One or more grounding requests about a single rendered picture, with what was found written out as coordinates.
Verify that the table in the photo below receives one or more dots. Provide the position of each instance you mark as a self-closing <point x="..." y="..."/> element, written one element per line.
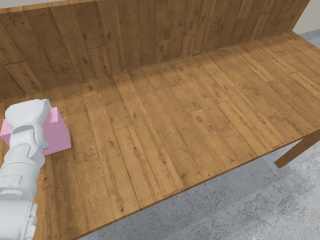
<point x="158" y="96"/>

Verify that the robot left forearm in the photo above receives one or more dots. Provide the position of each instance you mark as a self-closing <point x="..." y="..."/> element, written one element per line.
<point x="22" y="163"/>

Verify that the sponge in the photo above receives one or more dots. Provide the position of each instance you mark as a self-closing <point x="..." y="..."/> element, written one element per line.
<point x="55" y="132"/>

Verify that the robot left hand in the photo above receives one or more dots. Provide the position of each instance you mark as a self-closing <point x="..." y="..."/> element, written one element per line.
<point x="34" y="111"/>

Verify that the left robot upper arm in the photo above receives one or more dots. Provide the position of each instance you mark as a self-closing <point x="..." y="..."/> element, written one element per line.
<point x="17" y="219"/>

